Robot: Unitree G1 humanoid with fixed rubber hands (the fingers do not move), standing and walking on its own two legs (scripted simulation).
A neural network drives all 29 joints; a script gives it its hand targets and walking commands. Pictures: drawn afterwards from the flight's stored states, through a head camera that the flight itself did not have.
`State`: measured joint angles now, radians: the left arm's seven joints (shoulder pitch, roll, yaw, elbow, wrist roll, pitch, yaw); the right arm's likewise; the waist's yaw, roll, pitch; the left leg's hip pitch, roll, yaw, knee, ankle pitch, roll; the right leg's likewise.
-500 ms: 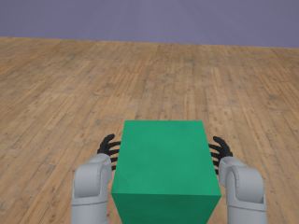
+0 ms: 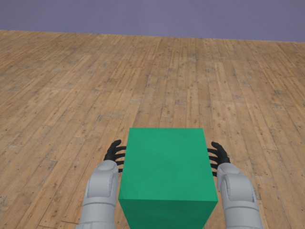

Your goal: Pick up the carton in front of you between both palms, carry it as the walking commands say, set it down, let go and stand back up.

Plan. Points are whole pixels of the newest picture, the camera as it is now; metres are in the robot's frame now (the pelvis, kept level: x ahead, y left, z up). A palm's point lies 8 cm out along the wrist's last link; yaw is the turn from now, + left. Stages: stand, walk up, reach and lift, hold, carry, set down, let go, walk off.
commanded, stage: carry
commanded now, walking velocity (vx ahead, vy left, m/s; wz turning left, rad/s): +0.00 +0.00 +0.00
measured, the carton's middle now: (165, 181) +0.29 +0.00 -0.04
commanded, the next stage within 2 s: hold in 0.64 s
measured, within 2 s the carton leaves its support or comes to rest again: neither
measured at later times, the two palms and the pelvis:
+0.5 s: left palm (113, 161) +0.30 +0.14 +0.04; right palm (224, 165) +0.30 -0.16 +0.04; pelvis +0.01 +0.00 +0.00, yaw +0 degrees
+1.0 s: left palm (121, 157) +0.30 +0.12 +0.05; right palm (234, 169) +0.28 -0.17 +0.05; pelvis +0.00 +0.00 +0.01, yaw -5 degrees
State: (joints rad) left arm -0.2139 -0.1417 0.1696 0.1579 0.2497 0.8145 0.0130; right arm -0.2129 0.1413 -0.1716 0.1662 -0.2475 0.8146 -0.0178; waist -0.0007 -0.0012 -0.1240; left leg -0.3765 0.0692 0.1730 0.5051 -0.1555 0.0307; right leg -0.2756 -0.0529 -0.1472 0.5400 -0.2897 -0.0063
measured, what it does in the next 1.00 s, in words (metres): stands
